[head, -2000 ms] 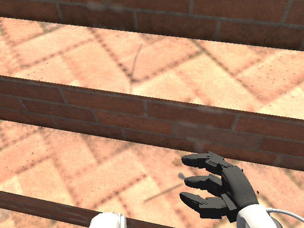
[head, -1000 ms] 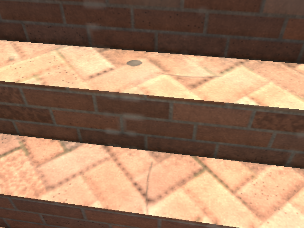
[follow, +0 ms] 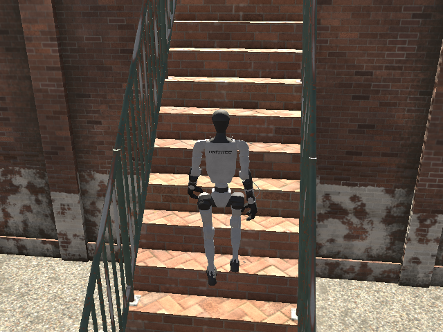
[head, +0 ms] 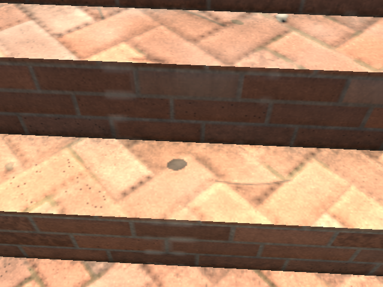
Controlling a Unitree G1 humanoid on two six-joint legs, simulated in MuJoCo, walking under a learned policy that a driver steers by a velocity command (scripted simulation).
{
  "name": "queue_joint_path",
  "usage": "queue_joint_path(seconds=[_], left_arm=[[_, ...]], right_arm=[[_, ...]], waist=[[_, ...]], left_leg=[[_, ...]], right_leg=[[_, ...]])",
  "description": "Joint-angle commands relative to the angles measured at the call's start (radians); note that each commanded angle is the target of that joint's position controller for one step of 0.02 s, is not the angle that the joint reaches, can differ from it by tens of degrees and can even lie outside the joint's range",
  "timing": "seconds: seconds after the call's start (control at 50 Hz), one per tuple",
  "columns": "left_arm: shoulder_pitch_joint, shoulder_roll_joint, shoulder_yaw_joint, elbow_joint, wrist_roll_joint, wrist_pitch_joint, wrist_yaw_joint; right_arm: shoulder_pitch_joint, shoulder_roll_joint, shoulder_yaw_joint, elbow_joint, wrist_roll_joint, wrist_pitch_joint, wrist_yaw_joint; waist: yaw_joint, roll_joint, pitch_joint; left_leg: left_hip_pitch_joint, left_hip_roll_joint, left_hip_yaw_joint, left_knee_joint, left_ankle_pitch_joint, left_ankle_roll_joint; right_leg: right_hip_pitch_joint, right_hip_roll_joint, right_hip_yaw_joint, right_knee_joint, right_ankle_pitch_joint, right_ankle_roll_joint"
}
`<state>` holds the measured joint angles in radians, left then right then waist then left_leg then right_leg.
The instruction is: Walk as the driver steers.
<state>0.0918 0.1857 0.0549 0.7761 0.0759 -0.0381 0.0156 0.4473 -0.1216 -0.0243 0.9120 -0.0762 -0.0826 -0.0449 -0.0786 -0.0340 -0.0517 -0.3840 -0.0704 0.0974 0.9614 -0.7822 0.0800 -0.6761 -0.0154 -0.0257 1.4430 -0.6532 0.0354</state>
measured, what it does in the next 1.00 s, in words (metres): steps to the left: right foot, then left foot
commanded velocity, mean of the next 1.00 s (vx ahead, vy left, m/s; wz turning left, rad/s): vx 0.17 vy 0.00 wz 0.00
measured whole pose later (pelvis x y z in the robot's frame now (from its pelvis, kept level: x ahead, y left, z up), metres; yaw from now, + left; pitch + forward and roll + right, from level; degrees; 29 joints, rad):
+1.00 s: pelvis +0.08 +0.19 +0.07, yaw -2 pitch +3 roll -3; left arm 0.22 0.11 -0.09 0.87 -0.02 -0.08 0.01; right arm 0.34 -0.15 0.03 1.00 -0.06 -0.01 -0.01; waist 0.00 -0.01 -0.11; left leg -0.37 -0.05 0.07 0.58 -0.26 0.12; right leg -1.33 0.05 0.13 2.41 0.03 -0.04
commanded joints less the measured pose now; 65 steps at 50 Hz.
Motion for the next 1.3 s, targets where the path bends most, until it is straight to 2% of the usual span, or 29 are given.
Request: queue_joint_path(seconds=[0.02,0.04,0.06,0.08,0.1,0.12,0.18,0.2,0.22,0.24,0.28,0.3,0.32,0.34,0.36,0.38,0.4,0.42,0.48,0.62,0.72,0.76,0.8,0.88,1.04,1.2,1.24,1.26,1.3], left_arm=[[0.557,0.091,0.017,0.002,-0.058,-0.002,-0.005],[0.623,0.064,0.020,0.124,-0.108,0.012,0.036],[0.522,0.060,0.014,0.122,-0.068,0.006,0.047],[0.394,0.106,0.030,0.031,-0.062,0.008,0.046],[0.313,0.076,0.023,-0.002,-0.041,0.006,0.045],[0.198,0.062,0.025,-0.062,-0.004,-0.012,0.060],[-0.026,0.125,0.021,-0.103,-0.005,-0.060,0.083],[-0.048,0.146,0.028,-0.108,-0.007,-0.071,0.079],[-0.077,0.130,0.008,-0.123,-0.023,-0.078,0.068],[-0.121,0.133,0.006,-0.108,-0.023,-0.070,0.062],[0.061,0.122,0.002,-0.058,-0.042,-0.042,0.062],[-0.104,0.095,-0.039,-0.128,-0.093,-0.016,0.047],[-0.125,0.067,-0.051,-0.132,-0.104,-0.019,0.022],[0.030,-0.047,-0.070,-0.120,-0.083,-0.012,-0.002],[0.293,-0.065,-0.033,-0.076,-0.066,0.017,-0.011],[0.333,-0.039,-0.028,-0.070,-0.060,0.035,-0.010],[0.232,-0.025,-0.026,-0.111,-0.042,0.048,-0.011],[0.048,-0.038,-0.057,-0.145,-0.080,0.044,-0.006],[-0.002,-0.033,-0.066,-0.100,-0.079,0.043,-0.004],[0.111,-0.034,-0.061,0.108,-0.095,0.060,0.025],[0.090,-0.019,-0.063,0.108,-0.113,0.024,0.022],[0.060,0.000,-0.072,0.093,-0.109,-0.004,0.006],[0.093,-0.031,-0.090,0.093,-0.101,-0.013,-0.009],[0.074,-0.064,-0.122,0.049,-0.090,-0.037,-0.023],[0.009,-0.133,-0.190,-0.002,-0.111,-0.075,0.018],[-0.230,-0.166,-0.240,-0.125,-0.108,-0.082,0.033],[-0.353,-0.197,-0.259,-0.192,-0.077,-0.074,0.018],[-0.342,-0.223,-0.259,-0.191,-0.074,-0.063,-0.005],[-0.423,-0.245,-0.274,-0.247,-0.061,-0.056,-0.041]], right_arm=[[-0.488,-0.234,-0.060,-0.231,0.013,-0.034,-0.062],[-0.418,-0.171,-0.058,-0.195,0.043,-0.003,-0.056],[-0.411,-0.028,-0.001,-0.233,0.013,-0.019,-0.014],[-0.206,-0.028,0.000,-0.256,0.065,-0.028,0.015],[-0.129,-0.078,-0.010,-0.232,0.049,-0.021,0.035],[-0.132,-0.120,-0.016,-0.246,0.012,0.001,0.056],[0.005,-0.153,-0.051,-0.234,-0.006,0.099,0.040],[-0.021,-0.151,-0.054,-0.262,0.001,0.125,0.023],[-0.071,-0.142,-0.037,-0.290,0.024,0.134,0.019],[-0.024,-0.117,-0.031,-0.271,0.036,0.143,0.008],[0.000,-0.097,-0.022,-0.253,0.079,0.135,0.004],[0.104,-0.105,-0.015,-0.208,0.056,0.146,0.020],[0.146,-0.098,-0.024,-0.163,0.049,0.145,0.027],[0.068,-0.098,-0.002,-0.111,0.018,0.145,0.041],[-0.086,-0.060,0.022,-0.209,0.047,0.088,0.012],[-0.173,-0.074,0.025,-0.224,0.043,0.069,0.006],[-0.220,-0.109,0.019,-0.209,0.051,0.055,0.003],[-0.224,-0.239,-0.003,-0.182,0.036,0.095,0.007],[-0.240,-0.118,0.035,-0.196,0.016,0.092,-0.021],[-0.175,-0.117,0.040,-0.102,0.022,0.138,-0.065],[-0.133,-0.199,0.007,-0.087,0.010,0.143,-0.052],[-0.084,-0.201,-0.002,-0.061,0.016,0.121,-0.045],[-0.123,-0.139,0.021,-0.049,0.010,0.107,-0.029],[-0.131,-0.121,0.024,0.006,0.012,0.071,0.014],[-0.076,-0.121,0.047,0.089,0.019,0.057,0.047],[0.045,-0.142,0.045,0.167,0.048,0.044,0.029],[0.116,-0.158,0.030,0.190,0.083,0.041,0.015],[0.137,-0.104,0.045,0.235,0.077,0.053,0.017],[0.148,-0.102,0.046,0.244,0.060,0.082,0.028]], waist=[[0.459,-0.025,-0.128],[0.438,-0.413,-0.076],[0.303,-0.175,-0.033],[0.142,-0.127,-0.109],[0.086,0.007,-0.068],[0.059,0.012,-0.052],[-0.126,0.011,0.026],[-0.136,-0.005,0.023],[-0.138,0.053,0.058],[-0.172,0.009,0.057],[-0.093,-0.056,0.001],[-0.159,-0.078,-0.145],[-0.169,0.023,-0.125],[0.023,0.344,-0.033],[0.163,0.172,-0.059],[0.201,0.120,-0.032],[0.197,0.111,0.069],[0.136,0.166,0.096],[0.110,0.052,0.063],[0.064,0.107,0.026],[0.033,0.120,0.017],[0.024,0.068,0.015],[0.050,0.101,-0.014],[0.068,0.087,0.029],[0.059,0.093,0.044],[0.019,0.170,0.024],[-0.011,0.179,0.014],[0.002,0.160,-0.042],[0.019,0.157,-0.066]], left_leg=[[-0.077,0.132,-0.350,0.114,1.554,-0.002],[-0.466,-0.059,-0.142,0.698,0.238,-0.010],[-0.635,-0.058,-0.195,1.013,0.359,0.022],[-0.657,-0.021,-0.303,0.878,0.551,-0.017],[-0.675,-0.002,-0.293,0.903,0.545,-0.043],[-0.714,0.010,-0.368,0.925,0.525,-0.064],[-0.573,-0.011,-0.300,0.925,0.522,-0.101],[-0.494,0.016,-0.264,0.915,0.601,-0.105],[-0.364,0.084,-0.200,0.534,0.580,-0.108],[-0.152,0.084,-0.086,0.363,0.559,-0.079],[0.111,0.082,0.049,-0.061,0.474,0.005],[0.250,0.061,0.051,-0.237,0.621,0.027],[0.238,0.060,0.006,-0.474,0.856,0.091],[0.231,0.143,-0.327,-0.385,1.366,0.150],[0.091,0.272,-0.529,-0.464,1.249,0.141],[-0.062,0.329,-0.592,-0.605,0.703,0.112],[-0.175,0.293,-0.582,-0.679,0.280,0.095],[-0.060,0.293,-0.621,-0.718,0.210,0.081],[0.039,0.270,-0.572,-0.708,0.198,-0.061],[0.089,0.227,-0.392,-0.725,0.274,-0.146],[0.280,0.287,-0.466,-0.711,0.282,-0.016],[0.394,0.300,-0.499,-0.697,0.190,-0.033],[0.314,0.302,-0.483,-0.661,0.271,-0.007],[0.217,0.315,-0.452,-0.645,0.267,0.040],[0.175,0.366,-0.450,-0.660,0.312,0.032],[0.182,0.374,-0.390,-0.855,0.358,0.072],[0.216,0.406,-0.373,-0.973,0.438,0.110],[0.290,0.394,-0.327,-0.949,0.537,0.132],[0.251,0.366,-0.187,-0.971,0.771,0.156]], right_leg=[[0.454,0.056,-0.071,-0.832,0.096,-0.099],[0.830,-0.073,0.059,-1.195,0.684,-0.219],[0.814,-0.054,0.111,-0.870,0.633,-0.187],[0.814,-0.191,0.429,-0.824,1.015,-0.298],[0.737,-0.252,0.441,-0.849,0.967,-0.335],[0.736,-0.226,0.385,-0.807,0.789,-0.279],[0.391,-0.265,0.251,-0.816,0.785,-0.235],[0.265,-0.314,0.274,-0.813,0.655,-0.241],[0.174,-0.250,0.186,-0.914,0.586,-0.201],[0.063,-0.180,0.085,-0.888,0.632,-0.192],[0.188,-0.173,0.046,-0.858,0.867,-0.217],[0.236,-0.169,0.023,-0.611,1.188,-0.186],[0.308,-0.076,-0.052,-0.275,1.044,-0.136],[0.042,0.072,0.007,0.149,0.273,-0.053],[0.101,0.049,0.206,0.227,0.369,-0.011],[0.134,0.026,0.146,0.247,0.426,0.010],[0.109,0.022,0.113,0.227,0.460,-0.010],[-0.083,0.027,0.145,0.301,0.390,0.013],[-0.116,-0.041,0.207,0.099,0.503,0.030],[-0.120,0.023,0.181,0.198,0.592,0.012],[-0.401,0.084,0.182,0.507,0.524,0.011],[-0.578,0.061,0.213,0.469,0.522,-0.004],[-0.595,0.083,0.183,0.722,0.584,-0.024],[-0.773,0.060,0.180,0.940,0.617,-0.069],[-1.118,0.044,0.189,1.101,0.724,-0.079],[-1.118,-0.092,-0.039,0.837,0.624,-0.056],[-1.042,-0.136,-0.081,0.741,0.446,-0.063],[-0.978,-0.123,-0.110,0.775,0.453,-0.081],[-0.758,-0.123,-0.104,0.557,0.339,-0.120]])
